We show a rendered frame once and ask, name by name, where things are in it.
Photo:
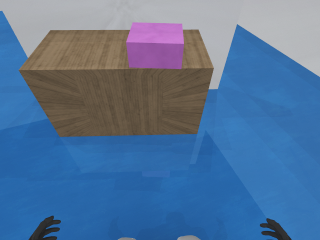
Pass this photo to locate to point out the robot left hand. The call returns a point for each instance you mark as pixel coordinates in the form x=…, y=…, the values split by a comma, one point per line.
x=41, y=230

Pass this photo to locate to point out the robot right hand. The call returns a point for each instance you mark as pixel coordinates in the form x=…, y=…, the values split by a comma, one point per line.
x=279, y=233

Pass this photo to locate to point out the pedestal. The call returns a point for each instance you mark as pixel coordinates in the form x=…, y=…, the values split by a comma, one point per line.
x=83, y=83

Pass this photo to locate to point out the carton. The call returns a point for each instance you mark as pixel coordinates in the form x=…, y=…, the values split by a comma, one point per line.
x=155, y=45

